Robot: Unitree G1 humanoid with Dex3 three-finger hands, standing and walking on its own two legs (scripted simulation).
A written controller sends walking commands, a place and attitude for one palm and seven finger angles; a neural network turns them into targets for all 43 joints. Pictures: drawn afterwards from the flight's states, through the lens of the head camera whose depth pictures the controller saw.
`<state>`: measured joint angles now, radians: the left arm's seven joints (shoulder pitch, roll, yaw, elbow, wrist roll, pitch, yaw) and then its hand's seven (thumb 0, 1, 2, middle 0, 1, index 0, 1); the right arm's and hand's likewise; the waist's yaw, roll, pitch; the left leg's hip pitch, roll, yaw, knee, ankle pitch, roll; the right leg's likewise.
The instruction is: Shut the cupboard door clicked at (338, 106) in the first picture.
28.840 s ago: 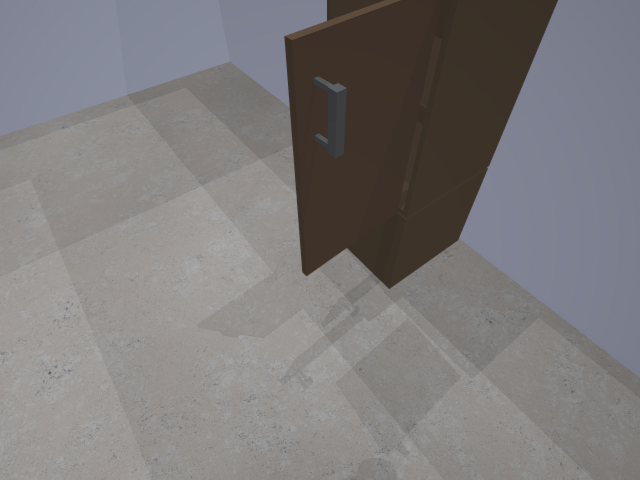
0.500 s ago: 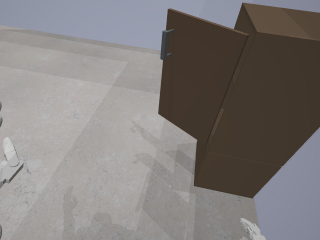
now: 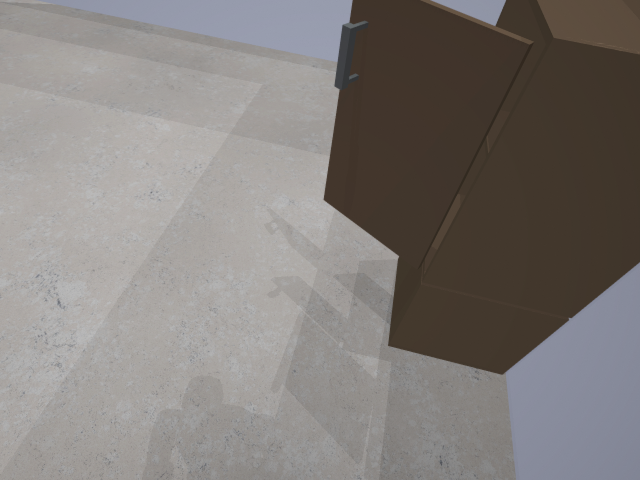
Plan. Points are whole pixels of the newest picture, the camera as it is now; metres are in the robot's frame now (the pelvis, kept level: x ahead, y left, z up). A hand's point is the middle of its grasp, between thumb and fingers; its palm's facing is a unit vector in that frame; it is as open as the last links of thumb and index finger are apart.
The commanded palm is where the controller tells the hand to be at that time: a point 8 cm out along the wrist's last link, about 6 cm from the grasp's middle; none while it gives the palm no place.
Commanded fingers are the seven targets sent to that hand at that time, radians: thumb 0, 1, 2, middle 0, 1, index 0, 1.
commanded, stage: let the arm hang, fingers relaxed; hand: left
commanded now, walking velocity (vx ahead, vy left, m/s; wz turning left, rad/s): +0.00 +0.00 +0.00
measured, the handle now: (351, 55) +0.87 -0.01 +0.12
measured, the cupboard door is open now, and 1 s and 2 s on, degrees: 59 59 59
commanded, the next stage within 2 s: look to check the result in 0.68 s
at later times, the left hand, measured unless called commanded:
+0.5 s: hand out of the picture +0.00 +0.14 -0.18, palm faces +0.01 -0.99 -0.12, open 7.4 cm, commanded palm none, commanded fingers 0.00 0.90 0.90 -0.20 -0.30 -0.20 -0.30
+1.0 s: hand out of the picture -0.01 +0.15 -0.17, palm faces +0.00 -0.99 -0.17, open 7.4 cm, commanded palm none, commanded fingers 0.00 0.90 0.90 -0.20 -0.30 -0.20 -0.30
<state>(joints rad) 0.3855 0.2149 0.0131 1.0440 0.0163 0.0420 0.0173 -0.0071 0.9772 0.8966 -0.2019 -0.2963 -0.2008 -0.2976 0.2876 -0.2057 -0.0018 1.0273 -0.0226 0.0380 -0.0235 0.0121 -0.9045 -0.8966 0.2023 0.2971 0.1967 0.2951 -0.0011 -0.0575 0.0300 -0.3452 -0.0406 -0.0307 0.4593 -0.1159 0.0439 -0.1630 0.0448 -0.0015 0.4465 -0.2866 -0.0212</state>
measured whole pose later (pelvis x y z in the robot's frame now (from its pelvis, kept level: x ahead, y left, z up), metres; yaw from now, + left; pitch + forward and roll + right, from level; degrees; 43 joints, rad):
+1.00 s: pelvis +0.04 +0.00 +0.00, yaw -2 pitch -1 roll +0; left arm 0.37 0.12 0.00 1.17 0.00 0.00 0.05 0.00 0.91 0.90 -0.19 -0.30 -0.19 -0.30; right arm 0.29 -0.13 0.00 1.14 -0.01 0.00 -0.05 0.01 -0.91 -0.90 0.20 0.30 0.20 0.29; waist -0.01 -0.01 0.02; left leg -0.24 -0.04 0.01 0.43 -0.17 0.04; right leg -0.06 0.04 0.05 0.39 -0.31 -0.02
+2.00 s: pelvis +0.02 +0.02 +0.00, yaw +12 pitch +2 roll -3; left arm 0.15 0.24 0.08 0.92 0.03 0.04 0.02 0.00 0.90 0.90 -0.20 -0.30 -0.20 -0.30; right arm 0.21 -0.21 -0.05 0.95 -0.03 0.03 -0.02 0.01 -0.90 -0.90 0.20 0.30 0.20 0.30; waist -0.03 -0.01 0.08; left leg -0.36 -0.08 -0.07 0.44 -0.11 0.09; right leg -0.45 -0.02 0.03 1.01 -0.38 0.06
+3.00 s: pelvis +0.08 -0.01 -0.01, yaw +52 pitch +1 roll +0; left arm 0.24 0.21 0.06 0.85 0.04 0.00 0.02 0.00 0.90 0.90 -0.20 -0.30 -0.20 -0.30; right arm 0.16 -0.24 -0.08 0.89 -0.03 0.08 0.02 0.01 -0.90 -0.90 0.20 0.30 0.20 0.30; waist 0.00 0.01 0.06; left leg -0.54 -0.03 -0.05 1.18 -0.44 -0.01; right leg -0.28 -0.07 -0.09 0.59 -0.31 0.01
